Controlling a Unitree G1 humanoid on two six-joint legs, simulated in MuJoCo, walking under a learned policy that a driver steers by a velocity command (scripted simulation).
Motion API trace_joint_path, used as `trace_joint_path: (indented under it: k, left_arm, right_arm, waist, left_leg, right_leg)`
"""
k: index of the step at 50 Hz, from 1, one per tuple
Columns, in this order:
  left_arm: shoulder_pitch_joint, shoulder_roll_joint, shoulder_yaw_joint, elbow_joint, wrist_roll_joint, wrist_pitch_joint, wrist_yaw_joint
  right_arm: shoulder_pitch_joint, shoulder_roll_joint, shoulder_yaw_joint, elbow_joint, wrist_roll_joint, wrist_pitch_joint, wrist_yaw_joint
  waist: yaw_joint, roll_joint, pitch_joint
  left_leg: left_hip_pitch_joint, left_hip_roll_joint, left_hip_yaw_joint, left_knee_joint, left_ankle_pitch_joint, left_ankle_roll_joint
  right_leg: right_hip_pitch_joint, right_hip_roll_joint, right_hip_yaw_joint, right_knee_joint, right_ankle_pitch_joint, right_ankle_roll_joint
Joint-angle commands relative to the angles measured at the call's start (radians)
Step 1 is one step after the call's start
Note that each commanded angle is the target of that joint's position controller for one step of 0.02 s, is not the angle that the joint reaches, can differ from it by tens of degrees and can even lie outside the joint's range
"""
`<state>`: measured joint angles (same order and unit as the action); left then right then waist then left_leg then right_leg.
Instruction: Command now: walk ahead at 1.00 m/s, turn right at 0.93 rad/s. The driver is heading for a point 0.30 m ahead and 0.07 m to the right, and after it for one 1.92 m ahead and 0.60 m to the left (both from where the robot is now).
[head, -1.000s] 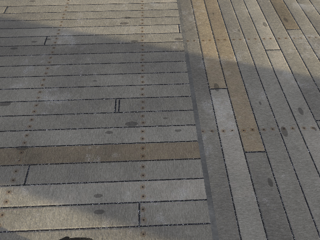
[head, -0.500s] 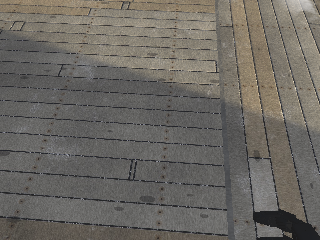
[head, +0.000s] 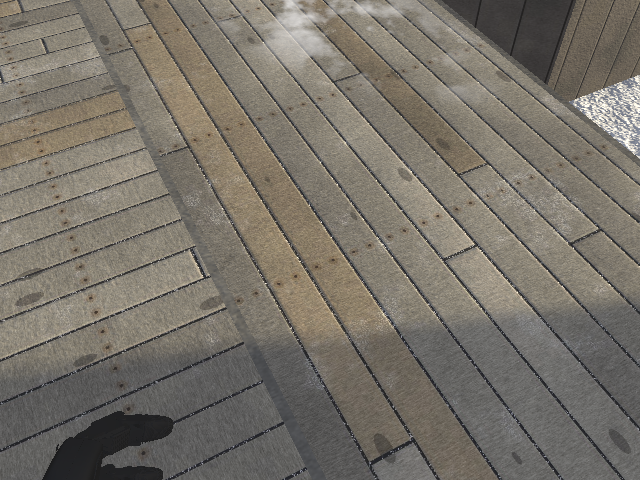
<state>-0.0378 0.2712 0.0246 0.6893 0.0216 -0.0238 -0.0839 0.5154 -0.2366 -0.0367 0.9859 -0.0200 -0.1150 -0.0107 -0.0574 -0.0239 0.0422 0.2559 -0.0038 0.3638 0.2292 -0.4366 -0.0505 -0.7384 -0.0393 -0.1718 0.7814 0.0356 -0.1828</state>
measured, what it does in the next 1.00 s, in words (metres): walks ahead, turning left: right foot, then left foot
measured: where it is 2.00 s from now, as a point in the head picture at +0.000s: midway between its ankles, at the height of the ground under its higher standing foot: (216, 329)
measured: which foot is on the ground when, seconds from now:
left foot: down 0.00-0.06, up 0.08-0.46, down 0.48-0.94, up 0.96-1.00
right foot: up 0.00-0.04, down 0.06-0.48, up 0.50-0.92, down 0.94-1.00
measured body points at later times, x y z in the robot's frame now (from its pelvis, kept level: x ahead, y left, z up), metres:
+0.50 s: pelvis +0.37 +0.00 +0.00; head +0.41 +0.00 +0.45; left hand +0.49 +0.28 -0.11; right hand +0.51 -0.26 -0.11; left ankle +0.53 +0.06 -0.71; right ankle +0.23 -0.03 -0.68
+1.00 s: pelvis +0.50 -0.05 +0.02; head +0.54 -0.04 +0.47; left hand +0.52 +0.28 -0.07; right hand +0.80 -0.23 -0.06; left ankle +0.51 +0.06 -0.69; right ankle +0.61 -0.14 -0.71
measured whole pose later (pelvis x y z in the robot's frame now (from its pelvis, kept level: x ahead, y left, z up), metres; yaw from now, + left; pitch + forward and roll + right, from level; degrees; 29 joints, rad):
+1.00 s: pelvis +0.50 -0.05 +0.02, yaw +29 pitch +2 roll -1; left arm 0.12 0.29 0.08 0.72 0.02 -0.03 0.02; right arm 0.16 -0.34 -0.11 0.54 0.03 0.06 -0.02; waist -0.02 0.05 0.03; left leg -0.48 -0.22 -0.28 0.79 -0.42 0.01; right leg -0.35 0.06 0.11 0.47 -0.15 0.01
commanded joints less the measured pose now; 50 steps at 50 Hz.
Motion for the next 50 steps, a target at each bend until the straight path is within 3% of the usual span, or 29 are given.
trace_joint_path:
  k: [1,2,3,4,5,6,8,9,10,11,15,19,21,23,24,25,26,27,28,29,30,32,35,42,46,47,48,49,50]
  left_arm:
    - [0.260,0.108,0.033,0.024,-0.006,-0.007,0.014]
    - [0.468,0.152,0.060,0.083,-0.006,-0.009,0.028]
    - [0.585,0.185,0.093,0.131,-0.019,-0.008,0.050]
    - [0.458,0.243,0.098,0.132,0.000,-0.009,0.067]
    - [0.440,0.319,0.115,0.082,0.028,-0.001,0.067]
    - [0.437,0.252,0.106,0.077,0.024,-0.003,0.081]
    - [0.345,0.149,0.070,0.093,0.011,-0.027,0.087]
    - [0.333,0.118,0.056,0.090,-0.001,-0.049,0.084]
    - [0.240,0.051,0.043,0.067,-0.021,-0.081,0.059]
    - [0.218,0.066,0.043,0.080,-0.030,-0.100,0.050]
    - [0.216,0.089,0.046,0.118,-0.010,-0.098,0.104]
    - [0.291,0.119,0.046,0.117,-0.020,-0.059,0.163]
    - [0.255,0.128,0.049,0.092,-0.016,-0.034,0.180]
    - [0.153,0.139,0.056,0.040,-0.018,-0.016,0.188]
    - [0.057,0.137,0.054,0.011,-0.023,-0.015,0.179]
    - [0.037,0.007,0.025,-0.011,0.019,-0.021,0.139]
    - [0.321,-0.046,0.005,-0.024,0.002,-0.039,0.106]
    - [0.352,0.085,0.019,-0.024,-0.023,-0.046,0.084]
    - [0.245,0.142,0.036,-0.043,-0.028,-0.043,0.080]
    - [0.193,0.135,0.041,-0.049,-0.008,-0.026,0.093]
    - [0.174,0.115,0.038,-0.063,0.001,-0.010,0.100]
    - [0.161,0.088,0.038,-0.074,-0.002,0.008,0.104]
    - [0.128,0.041,0.031,-0.075,-0.010,0.005,0.122]
    - [0.053,0.072,0.052,-0.069,-0.033,-0.012,0.121]
    - [0.145,0.118,0.080,-0.030,-0.033,-0.036,0.103]
    - [0.155,0.153,0.090,-0.026,-0.024,-0.031,0.104]
    - [0.139,0.219,0.100,-0.046,0.002,-0.015,0.109]
    - [0.134,0.194,0.100,-0.055,0.032,-0.016,0.107]
    - [0.082,0.135,0.087,-0.085,0.020,-0.016,0.115]
  right_arm:
    - [-0.120,-0.254,-0.051,-0.112,-0.005,0.021,-0.031]
    - [-0.171,-0.271,-0.059,-0.135,-0.011,0.039,-0.029]
    - [-0.202,-0.281,-0.067,-0.169,-0.005,0.047,-0.017]
    - [-0.145,-0.088,-0.024,-0.188,-0.022,0.040,0.001]
    - [-0.100,-0.096,-0.015,-0.284,0.018,0.026,-0.005]
    - [-0.163,-0.123,-0.009,-0.273,0.019,0.006,-0.008]
    - [-0.136,-0.104,-0.002,-0.223,0.013,0.015,-0.016]
    - [-0.102,-0.088,0.001,-0.204,-0.003,0.039,-0.014]
    - [-0.105,-0.164,-0.042,-0.179,0.089,0.031,-0.019]
    - [-0.108,-0.160,-0.046,-0.174,0.100,0.036,-0.021]
    - [-0.287,-0.057,-0.022,-0.225,0.045,0.024,0.001]
    - [-0.398,-0.051,-0.018,-0.269,0.046,0.017,0.051]
    - [-0.327,-0.091,-0.036,-0.271,0.041,0.022,0.072]
    - [-0.118,-0.165,-0.070,-0.237,0.029,0.033,0.071]
    - [0.065,-0.215,-0.092,-0.199,0.024,0.035,0.058]
    - [0.057,-0.226,-0.088,-0.189,0.012,0.042,0.035]
    - [-0.095,-0.284,-0.073,-0.274,-0.053,0.026,0.030]
    - [-0.235,-0.299,-0.095,-0.367,-0.047,0.040,0.024]
    - [-0.316,-0.235,-0.081,-0.402,-0.010,0.054,0.019]
    - [-0.346,-0.195,-0.067,-0.413,0.026,0.065,0.014]
    - [-0.350,-0.185,-0.062,-0.419,0.042,0.074,0.011]
    - [-0.354,-0.183,-0.069,-0.436,0.034,0.093,0.002]
    - [-0.294,-0.217,-0.089,-0.435,0.032,0.120,-0.025]
    - [-0.314,-0.214,-0.105,-0.481,0.037,0.170,-0.038]
    - [-0.369,-0.209,-0.103,-0.515,0.050,0.174,-0.029]
    - [-0.330,-0.168,-0.090,-0.512,0.052,0.176,-0.026]
    - [-0.312,-0.137,-0.078,-0.527,0.054,0.174,-0.022]
    - [-0.301,-0.215,-0.098,-0.541,0.042,0.154,-0.005]
    - [-0.287,-0.280,-0.114,-0.509,0.039,0.150,0.003]
  waist:
    - [0.235,0.138,-0.060]
    - [0.327,0.140,-0.151]
    - [0.362,0.054,-0.210]
    - [0.181,-0.192,-0.087]
    - [0.137,-0.177,-0.312]
    - [0.151,0.019,-0.240]
    - [0.045,0.166,-0.048]
    - [0.015,0.166,-0.044]
    - [0.015,0.156,-0.084]
    - [-0.010,0.132,-0.077]
    - [0.025,0.016,-0.021]
    - [0.105,-0.035,-0.093]
    - [0.067,-0.085,-0.134]
    - [-0.049,-0.124,-0.196]
    - [-0.177,-0.033,-0.224]
    - [-0.115,0.298,-0.168]
    - [0.068,0.324,-0.362]
    - [0.058,0.189,-0.469]
    - [0.071,0.011,-0.279]
    - [0.090,-0.114,-0.219]
    - [0.099,-0.104,-0.163]
    - [0.105,-0.017,-0.094]
    - [0.072,0.067,-0.178]
    - [0.014,0.201,-0.173]
    - [0.060,0.210,-0.172]
    - [0.041,0.110,-0.211]
    - [0.014,-0.134,-0.199]
    - [-0.001,-0.270,-0.190]
    - [-0.001,-0.189,-0.157]
  left_leg:
    - [-0.192,0.268,-0.045,0.319,1.537,0.054]
    - [-0.263,0.287,-0.076,0.585,1.507,0.078]
    - [-0.426,0.215,-0.079,0.936,1.185,0.074]
    - [-0.786,0.057,-0.130,1.307,-0.041,0.056]
    - [-1.009,-0.020,-0.331,1.499,-0.099,0.035]
    - [-1.077,0.039,-0.392,1.439,0.024,0.043]
    - [-0.930,0.101,-0.381,1.295,0.091,0.053]
    - [-0.812,0.116,-0.407,1.224,0.080,0.050]
    - [-0.781,0.149,-0.488,1.229,0.057,0.046]
    - [-0.770,0.164,-0.509,1.128,0.087,0.052]
    - [-0.763,0.081,-0.369,0.711,0.380,0.057]
    - [-0.779,-0.008,-0.247,0.386,0.682,0.046]
    - [-0.701,-0.058,-0.206,0.379,0.611,0.060]
    - [-0.503,-0.083,-0.231,0.379,0.479,0.122]
    - [-0.334,-0.043,-0.317,0.243,0.603,0.183]
    - [-0.176,0.091,-0.568,0.261,1.055,0.255]
    - [-0.034,0.322,-1.080,0.240,1.182,0.484]
    - [-0.043,0.357,-1.169,0.128,0.765,0.521]
    - [-0.241,0.285,-1.061,0.082,0.492,0.463]
    - [-0.365,0.225,-0.994,0.045,0.292,0.398]
    - [-0.485,0.173,-0.953,0.023,0.204,0.365]
    - [-0.612,0.069,-0.845,0.018,0.209,0.308]
    - [-0.557,0.044,-0.812,0.080,0.408,0.281]
    - [-0.483,0.025,-0.921,0.108,0.173,0.208]
    - [-0.515,-0.015,-0.970,0.194,0.179,0.168]
    - [-0.607,-0.076,-0.906,0.322,-0.051,0.133]
    - [-0.808,-0.198,-0.686,0.539,-0.205,0.088]
    - [-0.899,-0.160,-0.605,0.791,-0.185,0.039]
    - [-0.923,-0.096,-0.571,0.906,-0.101,0.006]
  right_leg:
    - [0.429,0.126,-0.056,-0.031,-0.088,-0.051]
    - [0.642,0.141,-0.008,-0.050,-0.151,-0.082]
    - [0.855,0.164,0.072,-0.145,-0.227,-0.104]
    - [0.939,-0.056,0.361,-0.140,0.004,-0.130]
    - [1.155,-0.249,0.856,-0.324,0.006,-0.317]
    - [1.061,-0.283,0.858,-0.468,0.004,-0.263]
    - [0.705,-0.262,0.607,-0.473,0.344,-0.182]
    - [0.571,-0.251,0.519,-0.469,0.493,-0.164]
    - [0.526,-0.243,0.497,-0.474,0.444,-0.126]
    - [0.493,-0.205,0.427,-0.482,0.422,-0.079]
    - [0.434,-0.028,0.107,-0.516,0.573,0.076]
    - [0.646,-0.019,0.019,-0.406,0.580,0.153]
    - [0.669,-0.053,0.003,-0.285,0.677,0.168]
    - [0.589,-0.086,0.020,-0.049,0.776,0.185]
    - [0.485,-0.028,0.020,0.273,0.514,0.210]
    - [0.175,0.172,0.026,0.644,-0.569,0.249]
    - [0.008,0.234,0.306,0.944,-0.730,0.282]
    - [0.000,0.178,0.402,0.945,-0.622,0.243]
    - [-0.033,0.141,0.373,0.822,-0.536,0.214]
    - [-0.005,0.098,0.348,0.721,-0.480,0.209]
    - [0.044,0.088,0.341,0.608,-0.458,0.207]
    - [0.126,0.082,0.316,0.377,-0.425,0.217]
    - [0.186,0.117,0.305,0.162,-0.382,0.254]
    - [0.246,0.135,0.344,-0.098,-0.296,0.242]
    - [0.465,0.096,0.336,-0.405,-0.185,0.197]
    - [0.611,-0.039,0.415,-0.457,-0.139,0.144]
    - [0.695,-0.243,0.622,-0.473,-0.042,0.019]
    - [0.640,-0.357,0.764,-0.502,0.004,-0.079]
    - [0.616,-0.328,0.668,-0.489,-0.015,-0.071]
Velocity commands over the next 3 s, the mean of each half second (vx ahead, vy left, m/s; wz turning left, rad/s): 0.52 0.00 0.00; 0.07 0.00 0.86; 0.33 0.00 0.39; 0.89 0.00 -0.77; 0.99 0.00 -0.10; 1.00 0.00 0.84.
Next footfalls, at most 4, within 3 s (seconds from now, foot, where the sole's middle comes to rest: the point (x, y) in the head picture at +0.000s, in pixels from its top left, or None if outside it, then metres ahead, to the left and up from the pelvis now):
0.06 right None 0.26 -0.03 -0.75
0.48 left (294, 432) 0.57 0.06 -0.75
0.94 right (373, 395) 0.64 -0.11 -0.75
1.40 left None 0.44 0.09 -0.75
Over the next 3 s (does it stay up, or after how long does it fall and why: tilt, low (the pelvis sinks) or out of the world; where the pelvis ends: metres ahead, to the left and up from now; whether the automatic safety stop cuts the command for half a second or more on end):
stays up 1.78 0.41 0.01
